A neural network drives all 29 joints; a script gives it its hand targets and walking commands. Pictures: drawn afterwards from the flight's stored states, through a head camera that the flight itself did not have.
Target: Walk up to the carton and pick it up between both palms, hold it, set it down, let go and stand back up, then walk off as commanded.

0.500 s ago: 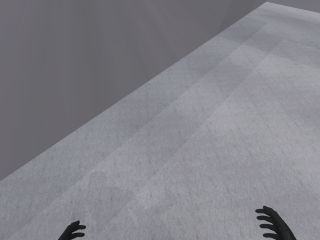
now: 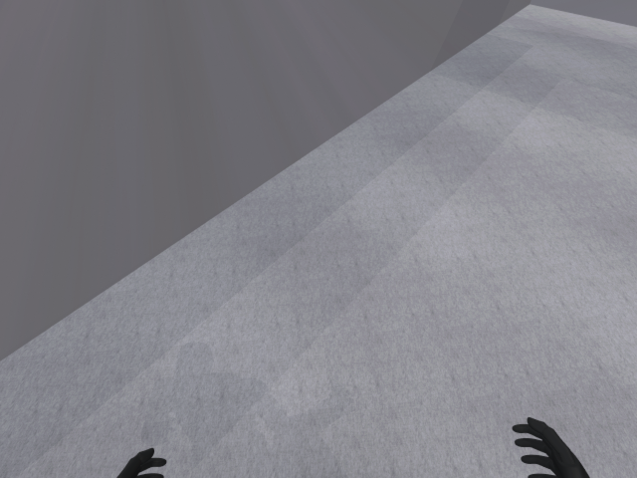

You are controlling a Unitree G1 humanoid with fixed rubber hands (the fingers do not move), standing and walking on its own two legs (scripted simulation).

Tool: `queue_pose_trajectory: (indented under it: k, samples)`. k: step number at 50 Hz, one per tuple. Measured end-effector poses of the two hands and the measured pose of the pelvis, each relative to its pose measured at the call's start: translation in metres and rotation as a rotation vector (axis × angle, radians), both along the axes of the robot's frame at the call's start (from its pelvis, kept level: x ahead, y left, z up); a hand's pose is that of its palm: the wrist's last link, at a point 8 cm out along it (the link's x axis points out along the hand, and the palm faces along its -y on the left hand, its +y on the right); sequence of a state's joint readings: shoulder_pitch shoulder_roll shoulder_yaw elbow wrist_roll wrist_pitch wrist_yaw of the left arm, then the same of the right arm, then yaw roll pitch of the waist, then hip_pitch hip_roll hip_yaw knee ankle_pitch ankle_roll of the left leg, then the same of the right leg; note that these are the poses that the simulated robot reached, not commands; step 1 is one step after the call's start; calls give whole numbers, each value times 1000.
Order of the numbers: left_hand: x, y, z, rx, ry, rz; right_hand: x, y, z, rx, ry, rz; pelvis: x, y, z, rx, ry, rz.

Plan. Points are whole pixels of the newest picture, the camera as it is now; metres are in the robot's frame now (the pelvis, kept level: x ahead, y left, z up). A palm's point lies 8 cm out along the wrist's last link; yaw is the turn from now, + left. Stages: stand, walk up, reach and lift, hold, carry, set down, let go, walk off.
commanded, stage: stand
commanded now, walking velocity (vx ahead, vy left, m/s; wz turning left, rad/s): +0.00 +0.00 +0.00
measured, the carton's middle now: out of the picture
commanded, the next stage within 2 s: none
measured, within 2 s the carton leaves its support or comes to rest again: neither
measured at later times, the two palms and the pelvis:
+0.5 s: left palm out of the picture +0.09 +0.28 -0.10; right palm out of the picture +0.12 -0.29 -0.07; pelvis -0.02 +0.00 +0.00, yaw +0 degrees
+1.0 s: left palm out of the picture +0.06 +0.28 -0.11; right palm out of the picture +0.09 -0.29 -0.08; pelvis -0.03 +0.00 +0.00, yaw +0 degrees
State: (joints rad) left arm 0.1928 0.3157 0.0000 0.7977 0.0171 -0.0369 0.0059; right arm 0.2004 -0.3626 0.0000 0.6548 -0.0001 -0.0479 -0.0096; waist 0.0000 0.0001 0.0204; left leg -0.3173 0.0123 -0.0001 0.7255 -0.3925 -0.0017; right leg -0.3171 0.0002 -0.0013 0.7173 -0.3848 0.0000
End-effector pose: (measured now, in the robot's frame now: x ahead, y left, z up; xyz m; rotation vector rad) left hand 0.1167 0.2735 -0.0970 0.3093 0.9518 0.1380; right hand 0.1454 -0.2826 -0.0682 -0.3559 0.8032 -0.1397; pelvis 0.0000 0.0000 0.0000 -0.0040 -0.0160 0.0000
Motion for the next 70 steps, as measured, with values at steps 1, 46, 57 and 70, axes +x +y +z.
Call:
queue_pose_trajectory:
  k: [1, 46, 57, 70]
  samples:
    - [-1, 0, 0, 0, 2, 1, 0, 0, 0, -1, 1, -1, 0, 0, 0, 0, 0, 0]
    - [-51, 5, -10, -7, 70, 33, -51, -7, -13, 1, 70, -39, -29, 0, -1, 0, -42, 0]
    - [-58, 7, -13, -8, 94, 44, -59, -13, -15, -11, 104, -50, -31, 0, 0, 0, -42, 0]
    - [-61, 8, -14, -6, 112, 48, -63, -10, -18, -2, 119, -57, -31, 0, 1, 0, -40, 0]
